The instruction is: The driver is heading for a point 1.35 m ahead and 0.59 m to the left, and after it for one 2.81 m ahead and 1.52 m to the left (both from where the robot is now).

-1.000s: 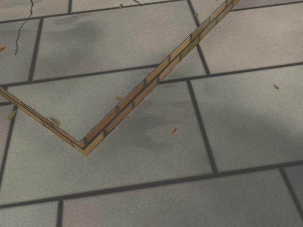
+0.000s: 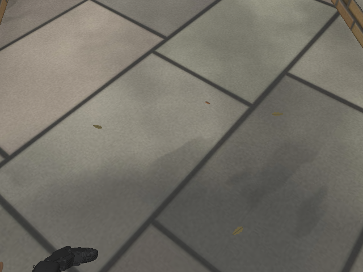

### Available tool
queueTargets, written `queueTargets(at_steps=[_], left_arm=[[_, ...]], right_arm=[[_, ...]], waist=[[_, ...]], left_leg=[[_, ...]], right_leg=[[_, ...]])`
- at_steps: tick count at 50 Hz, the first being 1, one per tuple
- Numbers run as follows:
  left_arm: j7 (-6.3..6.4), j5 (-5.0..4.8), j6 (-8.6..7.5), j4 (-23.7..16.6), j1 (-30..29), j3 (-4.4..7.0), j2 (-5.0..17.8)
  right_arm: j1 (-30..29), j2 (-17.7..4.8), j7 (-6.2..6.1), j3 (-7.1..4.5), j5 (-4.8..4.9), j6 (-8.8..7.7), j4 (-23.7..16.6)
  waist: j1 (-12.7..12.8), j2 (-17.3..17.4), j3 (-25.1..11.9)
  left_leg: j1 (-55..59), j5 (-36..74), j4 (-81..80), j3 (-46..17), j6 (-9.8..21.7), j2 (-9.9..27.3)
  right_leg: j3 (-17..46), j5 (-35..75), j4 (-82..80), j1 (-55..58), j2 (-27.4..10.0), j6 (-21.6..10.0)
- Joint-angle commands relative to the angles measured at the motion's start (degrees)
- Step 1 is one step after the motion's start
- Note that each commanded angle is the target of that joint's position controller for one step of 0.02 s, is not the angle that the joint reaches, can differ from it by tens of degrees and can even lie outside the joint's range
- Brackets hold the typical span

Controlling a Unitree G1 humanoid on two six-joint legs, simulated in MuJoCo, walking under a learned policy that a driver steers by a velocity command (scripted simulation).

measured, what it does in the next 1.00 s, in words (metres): walks ahead, turning left: left foot, then right foot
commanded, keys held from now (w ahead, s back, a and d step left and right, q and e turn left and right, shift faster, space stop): q+shift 0.96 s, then shift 0.04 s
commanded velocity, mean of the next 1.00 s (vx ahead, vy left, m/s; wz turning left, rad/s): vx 0.14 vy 0.00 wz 0.80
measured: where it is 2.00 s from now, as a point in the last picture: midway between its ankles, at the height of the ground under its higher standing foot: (165, 210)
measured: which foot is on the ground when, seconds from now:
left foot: up 0.00-0.36, down 0.38-0.88, up 0.90-1.00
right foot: down 0.00-0.38, up 0.40-0.88, down 0.90-1.00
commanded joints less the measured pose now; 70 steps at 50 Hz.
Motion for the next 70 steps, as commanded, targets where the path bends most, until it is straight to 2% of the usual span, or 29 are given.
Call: queueTargets(at_steps=[1,3,10,14,17,18,19,20,21,22,24,28,32,39,43,44,45,46,47,49,52,57,60,64,65,66,67,68,70], left_arm=[[1.30,-0.80,-2.10,4.29,16.67,3.49,9.70],[1.62,-2.00,-2.55,3.96,11.70,1.89,4.49],[3.81,-3.53,-3.28,3.47,8.28,1.26,2.22],[5.33,-4.23,-2.36,3.81,11.73,2.10,4.96],[5.36,-4.84,-1.11,1.88,8.82,3.16,7.09],[4.70,-5.07,-0.46,0.97,6.09,3.44,7.42],[3.55,-5.26,0.20,0.77,2.93,3.37,6.31],[2.52,-3.36,0.67,-1.38,6.59,2.03,0.77],[2.80,-1.79,1.20,-3.36,15.64,1.15,0.22],[3.55,-1.08,1.40,-2.35,17.66,1.06,3.33],[4.32,-0.68,1.41,-2.69,9.13,2.56,7.90],[4.92,-1.56,4.04,-2.86,7.15,1.35,4.18],[4.91,-2.18,4.59,-4.61,3.09,1.24,4.44],[4.75,-2.78,2.59,-4.89,1.52,1.56,6.89],[5.34,-3.23,1.56,-3.43,7.84,2.12,8.81],[5.90,-2.89,1.24,-3.00,9.73,2.48,9.98],[6.45,-2.40,1.35,-4.00,8.34,3.26,14.37],[6.04,-1.93,1.93,-6.41,4.34,3.47,17.83],[5.56,-1.30,2.36,-5.26,5.22,3.01,14.70],[4.82,-1.89,2.59,-5.21,4.12,1.83,10.12],[4.41,-1.76,2.09,-4.33,8.47,1.80,9.90],[3.32,-2.36,0.97,-0.95,11.78,1.05,8.32],[1.93,-2.15,2.57,0.82,15.61,3.61,14.16],[1.23,-3.12,3.51,1.50,14.78,4.81,13.83],[1.44,-3.60,3.76,1.15,13.73,4.88,12.72],[1.41,-3.88,3.84,-0.43,12.94,4.18,8.57],[1.69,-3.68,3.98,-2.13,10.87,3.76,6.59],[1.79,-2.04,4.03,-2.42,8.43,4.57,11.00],[0.13,-1.98,3.97,0.24,12.12,5.37,11.08]], right_arm=[[-2.95,-6.40,-0.72,-1.92,0.30,-0.98,-5.64],[1.75,-4.29,-0.14,-2.17,-1.77,1.66,-2.47],[-7.84,-1.90,1.82,-2.60,-1.88,3.68,-6.80],[-10.34,-2.21,2.85,-2.21,-3.03,3.84,-8.65],[-1.90,-6.61,1.67,-3.97,-3.35,4.96,-8.30],[4.13,-8.81,0.70,-5.12,-3.33,4.77,-7.38],[5.93,-10.01,-0.15,-5.93,-2.90,4.25,-6.83],[-1.86,-13.50,-0.52,-6.14,-1.01,4.51,-7.37],[-4.06,-19.34,0.01,-7.38,-0.96,4.00,-11.14],[-9.60,-18.03,-0.19,-7.85,-1.44,4.45,-13.83],[-14.89,-10.55,-0.20,-5.54,-1.47,5.07,-14.82],[-13.09,-12.52,0.15,-6.49,-1.79,4.10,-14.39],[-11.92,-14.03,0.11,-7.49,-1.57,5.23,-15.27],[-14.01,-15.47,0.75,-8.19,-2.41,5.99,-17.23],[-19.08,-15.39,1.25,-7.92,-2.03,5.98,-18.82],[-19.66,-14.47,1.14,-7.51,-1.43,5.78,-19.07],[-14.72,-10.30,0.87,-6.48,-1.12,5.52,-18.94],[-13.42,-11.05,0.39,-6.71,-1.58,5.48,-19.26],[-16.61,-16.61,0.63,-7.68,-3.47,5.40,-19.33],[-15.34,-15.46,1.94,-7.52,-3.46,6.08,-17.89],[-14.57,-13.19,2.90,-6.15,-1.99,6.81,-17.17],[-18.47,-8.61,1.07,-3.16,-1.74,7.65,-16.21],[-21.50,-9.52,-0.58,-2.63,-1.49,7.61,-16.41],[-17.21,-9.27,-2.16,-2.04,-0.90,5.39,-15.05],[-13.16,-10.30,-2.40,-2.23,-1.58,4.47,-14.16],[-10.10,-14.61,-2.71,-3.07,-2.66,3.95,-13.91],[-13.71,-20.16,-2.64,-4.53,-2.80,4.19,-14.63],[-16.84,-16.86,-2.49,-3.96,-3.87,3.90,-15.24],[-22.23,-10.10,-2.19,-2.02,-2.92,2.31,-16.46]], waist=[[7.12,1.72,-7.79],[2.98,-3.45,-4.69],[0.33,-7.43,-2.30],[1.96,-5.18,-4.80],[-2.41,-6.65,-8.60],[-5.79,-4.65,-10.61],[-8.62,2.49,-6.76],[0.68,13.46,1.26],[4.80,13.44,-11.79],[6.19,8.15,-12.06],[7.67,-4.82,-2.38],[5.89,-1.61,-7.56],[3.10,4.03,-9.42],[1.89,8.95,-7.75],[5.60,10.76,-7.21],[6.96,8.24,-6.93],[3.96,-3.10,-9.04],[3.66,-9.90,-8.44],[4.30,-6.75,-5.92],[3.46,-4.14,-4.26],[4.76,-6.03,-6.23],[6.00,-9.24,-7.19],[8.10,-13.33,-5.15],[5.08,-10.12,-8.18],[3.20,-7.11,-11.54],[2.07,3.81,-12.25],[1.30,17.01,-5.34],[2.15,11.81,-0.59],[6.32,9.53,1.76]], left_leg=[[-27.31,4.16,12.15,-4.84,1.32,-0.53],[-21.18,5.79,7.37,-3.21,0.16,0.09],[-24.24,22.72,-9.64,5.20,0.78,-3.67],[-17.85,27.52,-24.14,11.36,2.25,-7.62],[-8.38,18.05,-25.56,9.76,6.40,-9.21],[-1.90,16.42,-29.56,7.14,8.75,-9.50],[3.10,27.55,-40.06,1.65,11.67,-7.57],[0.84,73.01,-33.44,-17.33,16.36,-0.07],[4.42,67.13,-43.59,-38.10,26.56,9.92],[1.03,34.39,-49.91,-43.38,27.53,12.72],[-9.21,14.29,-53.14,-35.53,20.92,6.42],[-8.76,31.48,-47.12,-24.30,13.58,-1.37],[-4.92,17.57,-47.46,-28.53,10.43,-3.12],[-3.33,15.86,-45.47,-36.23,8.86,-3.87],[-10.44,15.21,-43.87,-39.09,4.59,-6.45],[-14.63,7.25,-41.32,-36.98,1.87,-9.40],[-19.69,-8.32,-30.32,-27.68,-1.43,-15.33],[-28.04,-12.68,-15.50,-14.02,-3.21,-21.30],[-28.28,-7.62,-8.74,-11.75,-4.04,-14.81],[-26.00,-1.27,-0.97,-10.29,-3.91,-12.66],[-25.37,-1.11,4.40,-8.26,-4.64,-13.46],[-18.90,-3.15,-17.38,-9.45,-4.31,-12.70],[-14.68,-6.12,-27.54,-1.97,-3.97,-12.53],[-6.34,4.17,-43.36,-4.16,-1.42,-11.49],[4.07,5.02,-49.97,-5.54,0.36,-9.12],[16.93,-7.81,-54.67,-16.67,4.10,3.07],[12.99,-22.22,-60.83,-32.51,9.05,15.94],[5.15,-24.14,-61.24,-31.25,10.76,17.26],[4.39,-14.51,-61.33,-20.94,7.03,10.57]], right_leg=[[18.72,43.59,-20.60,29.75,-21.20,-3.57],[8.23,44.83,-24.04,20.44,-17.17,-0.31],[-9.32,49.19,-26.97,18.68,-9.74,3.36],[-12.28,57.81,-18.29,24.46,-12.20,3.54],[-10.59,64.34,-2.82,24.17,-16.87,4.84],[-9.59,55.56,10.12,20.83,-15.92,5.05],[-9.53,18.65,27.08,12.36,-8.45,6.12],[-5.02,-21.96,44.62,-4.48,4.28,8.44],[9.82,-21.92,48.19,-6.86,4.68,10.16],[13.61,-20.00,45.88,-7.81,1.93,9.50],[13.18,-13.96,33.42,-7.77,-0.98,9.19],[11.73,-7.36,18.65,-0.65,-1.15,10.62],[12.94,-4.42,11.18,-3.02,0.10,10.81],[14.71,-4.84,-0.02,0.35,3.30,8.08],[14.28,-2.25,-16.31,14.97,4.46,6.58],[15.42,1.12,-25.25,21.12,1.56,6.20],[26.82,-5.79,-31.50,26.97,-11.39,3.53],[41.00,-9.77,-34.35,25.58,-22.82,-1.99],[37.17,-1.76,-32.89,20.76,-22.12,-4.94],[23.35,9.87,-28.49,18.21,-14.50,-3.49],[17.61,26.19,-24.77,20.60,-11.59,-4.19],[18.93,24.24,-24.04,24.65,-9.68,-3.39],[24.00,28.06,-22.47,23.85,-8.81,-4.42],[29.73,32.30,-19.09,22.97,-8.71,-2.62],[28.96,12.54,-18.38,15.63,-6.13,-0.40],[23.00,-16.16,-11.03,-0.59,0.04,3.27],[9.69,-17.86,3.56,-15.20,7.25,4.10],[12.33,-12.78,10.43,-15.86,0.31,3.71],[11.89,-4.34,17.15,-16.37,-0.44,4.75]])
Velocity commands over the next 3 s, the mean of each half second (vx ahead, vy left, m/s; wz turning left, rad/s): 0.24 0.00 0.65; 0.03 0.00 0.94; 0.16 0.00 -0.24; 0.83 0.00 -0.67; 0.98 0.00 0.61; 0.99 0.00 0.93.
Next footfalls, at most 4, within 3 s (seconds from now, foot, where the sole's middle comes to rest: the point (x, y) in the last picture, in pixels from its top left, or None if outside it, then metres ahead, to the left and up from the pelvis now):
0.38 left None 0.35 0.04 -0.74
0.90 right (203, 256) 0.47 -0.10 -0.74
1.32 left None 0.28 -0.01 -0.74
1.82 right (182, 182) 0.77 -0.05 -0.74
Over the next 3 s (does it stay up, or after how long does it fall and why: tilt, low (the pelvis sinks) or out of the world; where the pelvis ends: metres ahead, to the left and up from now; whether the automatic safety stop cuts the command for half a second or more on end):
stays up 1.50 0.37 0.02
